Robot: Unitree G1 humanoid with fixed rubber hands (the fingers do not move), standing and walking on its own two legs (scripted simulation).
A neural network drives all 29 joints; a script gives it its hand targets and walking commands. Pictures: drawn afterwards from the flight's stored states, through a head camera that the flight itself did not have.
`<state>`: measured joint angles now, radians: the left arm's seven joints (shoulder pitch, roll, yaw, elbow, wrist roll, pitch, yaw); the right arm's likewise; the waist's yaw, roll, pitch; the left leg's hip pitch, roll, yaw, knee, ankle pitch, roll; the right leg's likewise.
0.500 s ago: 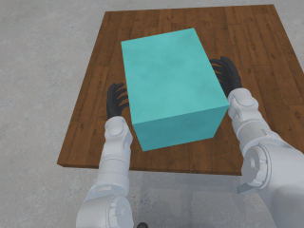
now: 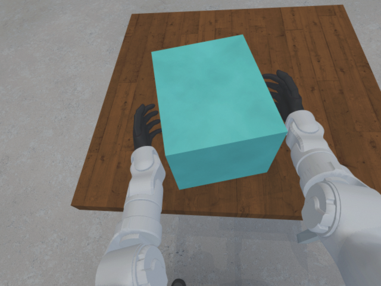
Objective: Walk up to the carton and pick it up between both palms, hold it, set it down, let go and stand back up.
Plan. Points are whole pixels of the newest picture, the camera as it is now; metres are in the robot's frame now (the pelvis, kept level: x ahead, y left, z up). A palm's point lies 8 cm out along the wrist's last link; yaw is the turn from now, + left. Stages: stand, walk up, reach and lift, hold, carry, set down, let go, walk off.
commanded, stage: set down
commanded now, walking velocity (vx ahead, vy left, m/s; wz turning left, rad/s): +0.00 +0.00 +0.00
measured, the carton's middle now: (210, 113) +0.50 +0.04 +0.00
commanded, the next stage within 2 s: none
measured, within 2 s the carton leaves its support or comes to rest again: neither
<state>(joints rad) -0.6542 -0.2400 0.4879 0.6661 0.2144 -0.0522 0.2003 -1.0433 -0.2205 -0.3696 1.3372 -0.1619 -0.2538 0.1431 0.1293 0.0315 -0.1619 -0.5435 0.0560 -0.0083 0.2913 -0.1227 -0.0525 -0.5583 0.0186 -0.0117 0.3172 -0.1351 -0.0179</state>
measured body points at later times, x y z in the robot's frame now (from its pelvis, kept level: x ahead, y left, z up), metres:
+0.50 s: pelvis +0.00 +0.00 -0.01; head +0.14 -0.02 +0.42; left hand +0.40 +0.20 +0.00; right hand +0.51 -0.13 +0.01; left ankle -0.02 +0.15 -0.74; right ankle -0.02 -0.10 -0.74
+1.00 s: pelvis +0.00 -0.01 -0.01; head +0.15 -0.06 +0.41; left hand +0.41 +0.18 +0.02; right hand +0.54 -0.18 +0.06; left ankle -0.02 +0.15 -0.74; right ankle -0.02 -0.10 -0.74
